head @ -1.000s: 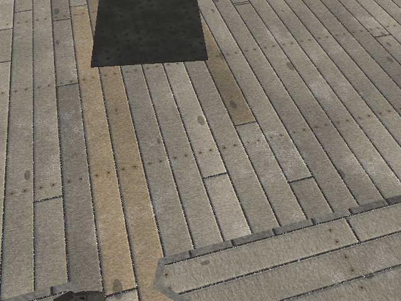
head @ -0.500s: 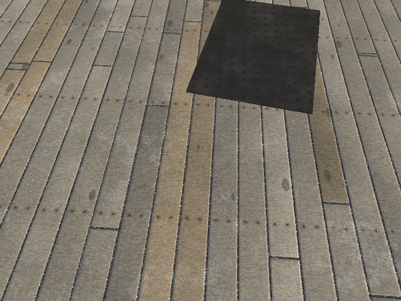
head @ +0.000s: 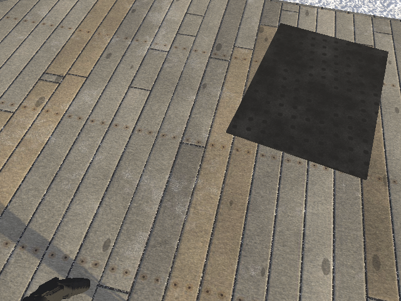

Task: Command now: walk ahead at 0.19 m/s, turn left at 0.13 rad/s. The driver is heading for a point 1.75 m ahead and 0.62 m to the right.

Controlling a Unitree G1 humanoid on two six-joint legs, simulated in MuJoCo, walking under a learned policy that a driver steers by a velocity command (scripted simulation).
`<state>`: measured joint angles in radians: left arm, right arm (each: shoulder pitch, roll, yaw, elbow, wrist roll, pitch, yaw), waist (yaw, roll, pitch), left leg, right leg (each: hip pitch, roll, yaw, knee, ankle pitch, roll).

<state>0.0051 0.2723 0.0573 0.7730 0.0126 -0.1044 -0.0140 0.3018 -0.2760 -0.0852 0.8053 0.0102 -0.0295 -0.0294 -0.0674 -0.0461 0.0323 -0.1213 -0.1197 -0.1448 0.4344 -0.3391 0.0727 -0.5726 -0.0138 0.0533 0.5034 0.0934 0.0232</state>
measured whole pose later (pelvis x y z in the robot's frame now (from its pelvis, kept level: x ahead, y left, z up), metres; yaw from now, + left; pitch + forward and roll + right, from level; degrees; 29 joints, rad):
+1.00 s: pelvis +0.10 -0.03 +0.00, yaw -27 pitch +2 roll +0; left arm 0.14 0.27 0.05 0.65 0.01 0.02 -0.01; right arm 0.19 -0.33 -0.08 0.76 0.00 0.02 -0.03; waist -0.02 0.04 0.04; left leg -0.46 0.06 0.02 1.02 -0.53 -0.07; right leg -0.29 0.02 0.00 0.51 -0.25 -0.03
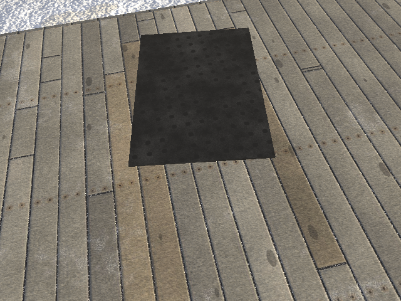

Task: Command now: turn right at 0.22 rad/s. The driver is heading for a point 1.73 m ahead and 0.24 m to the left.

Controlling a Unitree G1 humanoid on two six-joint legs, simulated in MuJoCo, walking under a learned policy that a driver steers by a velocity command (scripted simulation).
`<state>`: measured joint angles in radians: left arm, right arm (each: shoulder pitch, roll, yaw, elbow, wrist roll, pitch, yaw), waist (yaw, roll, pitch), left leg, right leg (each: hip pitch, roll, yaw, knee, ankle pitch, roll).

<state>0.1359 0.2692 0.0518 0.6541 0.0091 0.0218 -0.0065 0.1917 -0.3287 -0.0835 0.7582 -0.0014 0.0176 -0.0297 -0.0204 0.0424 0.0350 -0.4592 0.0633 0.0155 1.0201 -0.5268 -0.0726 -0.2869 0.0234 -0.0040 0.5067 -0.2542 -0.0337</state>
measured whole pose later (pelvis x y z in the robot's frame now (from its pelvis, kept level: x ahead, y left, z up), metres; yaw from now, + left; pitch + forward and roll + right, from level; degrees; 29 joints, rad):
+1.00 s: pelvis +0.01 +0.02 +0.00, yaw -1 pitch -2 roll +0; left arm 0.17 0.23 0.04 1.03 0.00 0.01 0.03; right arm 0.21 -0.23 -0.02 0.97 -0.01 -0.01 -0.03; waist 0.00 0.00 0.04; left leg -0.18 0.01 0.01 0.49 -0.28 -0.01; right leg -0.19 0.01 0.03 0.50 -0.27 0.00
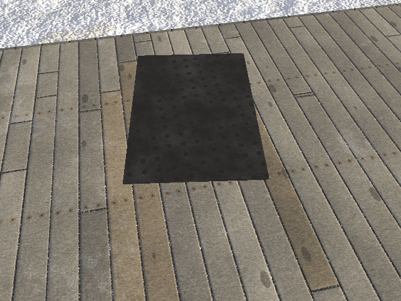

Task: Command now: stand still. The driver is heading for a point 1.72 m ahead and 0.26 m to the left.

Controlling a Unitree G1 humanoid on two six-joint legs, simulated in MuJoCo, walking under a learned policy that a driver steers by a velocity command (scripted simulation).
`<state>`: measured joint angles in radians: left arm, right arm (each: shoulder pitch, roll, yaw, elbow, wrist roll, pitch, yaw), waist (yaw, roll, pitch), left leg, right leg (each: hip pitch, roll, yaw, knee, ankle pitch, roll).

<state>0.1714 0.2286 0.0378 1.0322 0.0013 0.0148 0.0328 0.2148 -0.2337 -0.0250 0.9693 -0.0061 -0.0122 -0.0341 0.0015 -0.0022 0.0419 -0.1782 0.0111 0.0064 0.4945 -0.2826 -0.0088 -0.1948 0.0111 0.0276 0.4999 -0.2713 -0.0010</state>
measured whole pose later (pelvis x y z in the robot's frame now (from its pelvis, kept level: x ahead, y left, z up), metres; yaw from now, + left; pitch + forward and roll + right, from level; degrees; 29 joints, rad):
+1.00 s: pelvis +0.34 +0.04 +0.00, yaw +0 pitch +0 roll +1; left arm 0.23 0.27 0.05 0.93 -0.02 -0.09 0.02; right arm 0.25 -0.25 -0.04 0.95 -0.01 -0.10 0.04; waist -0.02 -0.04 0.03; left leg -0.24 -0.07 0.07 0.37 -0.12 0.07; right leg -0.54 -0.10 0.04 1.16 -0.28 -0.05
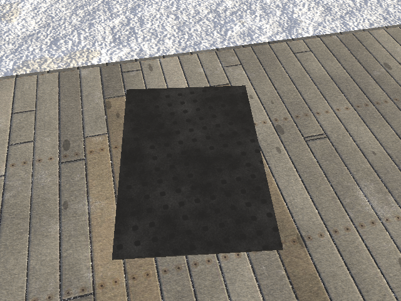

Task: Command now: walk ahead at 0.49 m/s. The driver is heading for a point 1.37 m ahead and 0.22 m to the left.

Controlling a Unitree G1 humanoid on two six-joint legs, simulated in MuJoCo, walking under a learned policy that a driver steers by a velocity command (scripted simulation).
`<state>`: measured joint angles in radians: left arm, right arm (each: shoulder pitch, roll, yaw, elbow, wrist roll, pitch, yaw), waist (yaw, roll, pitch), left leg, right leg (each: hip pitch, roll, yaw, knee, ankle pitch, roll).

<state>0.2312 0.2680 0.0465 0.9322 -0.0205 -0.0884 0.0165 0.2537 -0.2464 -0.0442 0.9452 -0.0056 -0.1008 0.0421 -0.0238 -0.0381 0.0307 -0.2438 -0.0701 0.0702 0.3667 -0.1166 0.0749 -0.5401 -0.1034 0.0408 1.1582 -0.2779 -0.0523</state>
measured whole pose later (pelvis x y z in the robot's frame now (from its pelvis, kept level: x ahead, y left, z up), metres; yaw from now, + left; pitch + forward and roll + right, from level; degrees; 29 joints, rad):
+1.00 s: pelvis +0.56 -0.02 -0.01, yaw +1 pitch +2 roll -1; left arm 0.33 0.26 0.05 0.98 -0.03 -0.09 0.00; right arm 0.11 -0.26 -0.06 0.87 0.01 -0.10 0.03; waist 0.01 -0.02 0.04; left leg -0.41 -0.02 0.06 0.53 -0.14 0.06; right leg -0.30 -0.02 0.04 1.13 -0.43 -0.04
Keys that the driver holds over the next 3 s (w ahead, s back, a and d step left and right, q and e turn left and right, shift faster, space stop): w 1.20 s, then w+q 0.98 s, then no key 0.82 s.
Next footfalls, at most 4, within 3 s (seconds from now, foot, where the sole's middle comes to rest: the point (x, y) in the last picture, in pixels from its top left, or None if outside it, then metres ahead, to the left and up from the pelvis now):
0.36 right None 0.37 -0.17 -0.78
0.90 left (182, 249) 0.68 0.07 -0.78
1.44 right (238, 178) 0.99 -0.16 -0.78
1.96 left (161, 143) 1.19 0.16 -0.78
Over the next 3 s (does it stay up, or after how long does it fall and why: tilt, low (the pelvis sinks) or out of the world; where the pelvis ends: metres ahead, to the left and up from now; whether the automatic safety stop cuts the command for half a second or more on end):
stays up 1.39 0.20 -0.01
